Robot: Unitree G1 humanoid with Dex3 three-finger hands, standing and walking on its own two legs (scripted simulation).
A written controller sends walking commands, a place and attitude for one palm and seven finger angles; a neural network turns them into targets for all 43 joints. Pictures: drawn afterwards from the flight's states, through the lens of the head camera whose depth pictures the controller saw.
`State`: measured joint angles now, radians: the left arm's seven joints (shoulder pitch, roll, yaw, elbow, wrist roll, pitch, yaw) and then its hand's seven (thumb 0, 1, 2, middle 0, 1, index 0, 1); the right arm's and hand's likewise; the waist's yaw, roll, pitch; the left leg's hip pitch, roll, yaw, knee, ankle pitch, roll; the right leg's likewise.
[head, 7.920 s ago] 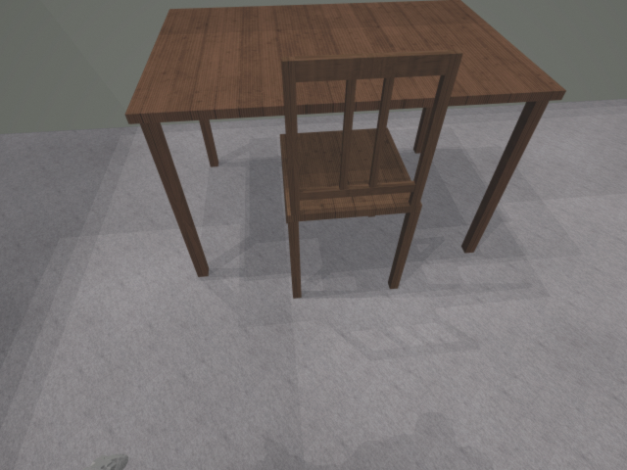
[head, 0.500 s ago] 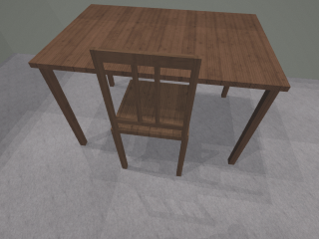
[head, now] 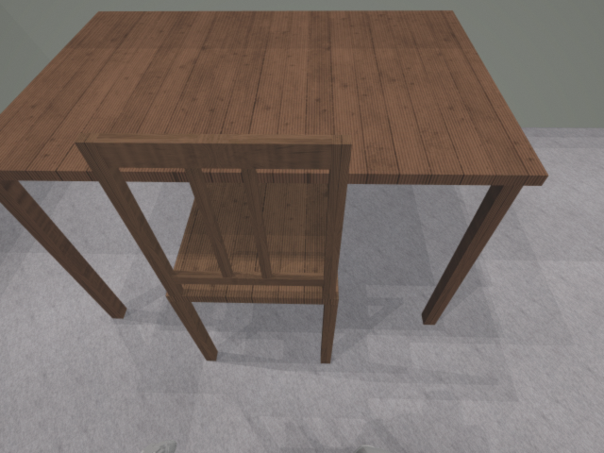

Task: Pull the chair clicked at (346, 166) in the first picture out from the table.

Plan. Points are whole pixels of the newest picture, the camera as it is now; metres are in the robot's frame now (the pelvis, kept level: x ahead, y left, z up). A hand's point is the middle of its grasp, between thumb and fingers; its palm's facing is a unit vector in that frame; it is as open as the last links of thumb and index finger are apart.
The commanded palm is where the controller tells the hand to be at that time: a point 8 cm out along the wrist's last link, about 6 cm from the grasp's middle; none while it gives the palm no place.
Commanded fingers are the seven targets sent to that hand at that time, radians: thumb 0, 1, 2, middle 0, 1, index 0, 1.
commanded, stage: come to a stop and stand still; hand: left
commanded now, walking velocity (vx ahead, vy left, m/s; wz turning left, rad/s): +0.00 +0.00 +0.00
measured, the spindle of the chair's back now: (212, 229) +0.50 +0.18 -0.06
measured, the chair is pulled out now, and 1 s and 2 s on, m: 0.00 0.00 0.00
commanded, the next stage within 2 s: none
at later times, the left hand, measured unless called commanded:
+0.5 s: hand out of the picture +0.08 +0.23 -0.17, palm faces +0.05 -0.98 -0.20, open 7.3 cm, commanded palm none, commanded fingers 0.00 0.90 0.90 -0.20 -0.30 -0.20 -0.30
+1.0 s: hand out of the picture +0.01 +0.20 -0.15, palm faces -0.01 -0.97 -0.22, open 7.4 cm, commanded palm none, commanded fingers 0.00 0.90 0.90 -0.20 -0.30 -0.20 -0.30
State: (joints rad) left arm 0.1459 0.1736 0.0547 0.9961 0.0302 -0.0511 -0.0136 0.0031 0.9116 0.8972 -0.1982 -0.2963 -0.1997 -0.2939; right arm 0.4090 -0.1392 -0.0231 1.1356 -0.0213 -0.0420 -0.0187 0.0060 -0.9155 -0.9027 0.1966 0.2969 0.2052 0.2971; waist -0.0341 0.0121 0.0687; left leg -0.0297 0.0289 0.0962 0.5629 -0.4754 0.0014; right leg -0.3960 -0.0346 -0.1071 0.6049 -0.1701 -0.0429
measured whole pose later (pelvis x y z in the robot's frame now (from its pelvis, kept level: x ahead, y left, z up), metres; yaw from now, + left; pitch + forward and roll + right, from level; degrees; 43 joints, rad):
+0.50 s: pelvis +0.04 +0.05 +0.01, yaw -1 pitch -1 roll -1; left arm 0.21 0.20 0.06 1.03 0.02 0.05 0.04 0.00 0.91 0.90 -0.20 -0.30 -0.20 -0.29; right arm 0.18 -0.14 -0.04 1.02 -0.02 0.01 -0.03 0.01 -0.92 -0.90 0.19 0.30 0.20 0.30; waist 0.02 -0.05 0.07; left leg -0.26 0.00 0.04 0.57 -0.28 0.03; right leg -0.34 -0.03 -0.03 0.68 -0.40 0.01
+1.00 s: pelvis +0.00 +0.02 +0.02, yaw -1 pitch -1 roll +0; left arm 0.29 0.15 0.02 1.12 0.02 0.02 0.02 0.00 0.91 0.90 -0.20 -0.30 -0.20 -0.29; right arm 0.32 -0.16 -0.04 1.14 -0.01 0.04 -0.03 0.01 -0.92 -0.90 0.20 0.30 0.20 0.30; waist -0.03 0.03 0.01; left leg -0.26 0.02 0.03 0.43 -0.18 -0.01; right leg -0.09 0.01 -0.03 0.41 -0.31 -0.02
